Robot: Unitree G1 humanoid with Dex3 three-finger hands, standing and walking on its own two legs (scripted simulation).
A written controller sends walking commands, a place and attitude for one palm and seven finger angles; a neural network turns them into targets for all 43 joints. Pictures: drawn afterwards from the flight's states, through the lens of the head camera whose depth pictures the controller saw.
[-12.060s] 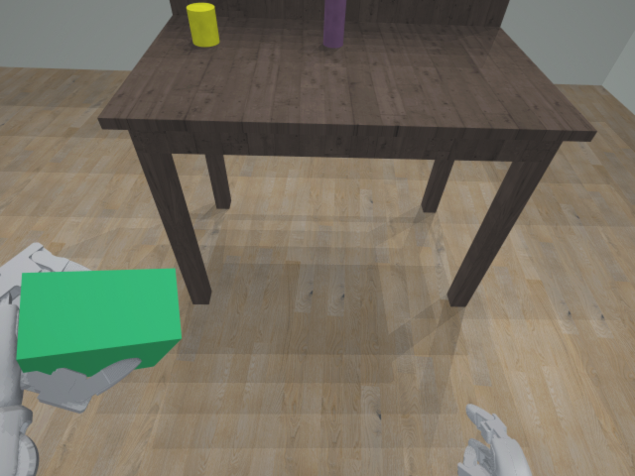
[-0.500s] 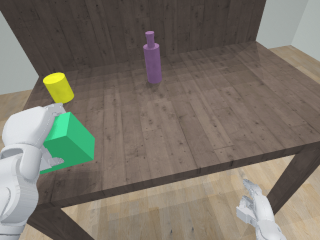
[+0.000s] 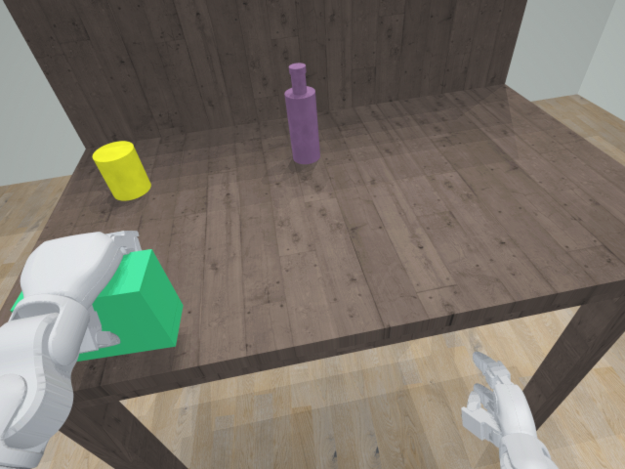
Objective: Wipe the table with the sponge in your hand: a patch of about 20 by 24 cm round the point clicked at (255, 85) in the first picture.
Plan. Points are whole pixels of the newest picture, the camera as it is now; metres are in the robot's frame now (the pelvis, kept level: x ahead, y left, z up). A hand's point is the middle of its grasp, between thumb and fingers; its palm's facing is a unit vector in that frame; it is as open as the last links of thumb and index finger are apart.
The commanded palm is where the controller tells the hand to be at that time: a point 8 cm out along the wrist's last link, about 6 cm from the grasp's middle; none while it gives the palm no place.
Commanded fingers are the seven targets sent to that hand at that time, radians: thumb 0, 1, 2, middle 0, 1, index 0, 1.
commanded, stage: move the sponge above the wiping area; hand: left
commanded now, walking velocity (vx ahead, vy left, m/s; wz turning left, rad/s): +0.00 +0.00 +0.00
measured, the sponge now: (114, 316) +0.23 +0.30 +0.10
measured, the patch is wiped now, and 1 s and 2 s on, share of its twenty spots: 0.00 0.00 0.00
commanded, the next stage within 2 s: none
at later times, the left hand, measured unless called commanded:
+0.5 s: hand (102, 286) +0.24 +0.30 +0.15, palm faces +0.07 -0.02 -1.00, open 10.1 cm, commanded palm +0.21 +0.31 +0.23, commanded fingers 0.00 0.10 1.30 -1.20 -1.60 -1.20 -1.60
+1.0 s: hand (76, 266) +0.25 +0.33 +0.17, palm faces +0.18 +0.01 -0.98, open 10.1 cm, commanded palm +0.22 +0.32 +0.22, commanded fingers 0.00 0.10 1.30 -1.20 -1.60 -1.20 -1.60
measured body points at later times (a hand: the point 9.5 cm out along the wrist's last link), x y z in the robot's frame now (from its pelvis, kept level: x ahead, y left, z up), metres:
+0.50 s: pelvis +0.00 +0.01 +0.00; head -0.02 -0.02 +0.45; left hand +0.23 +0.30 +0.20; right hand +0.25 -0.19 -0.06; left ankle +0.08 +0.16 -0.73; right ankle +0.00 -0.13 -0.73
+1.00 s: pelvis +0.00 +0.01 +0.00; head -0.02 -0.02 +0.45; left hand +0.23 +0.33 +0.23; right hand +0.25 -0.18 -0.07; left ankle +0.08 +0.16 -0.73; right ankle +0.00 -0.13 -0.73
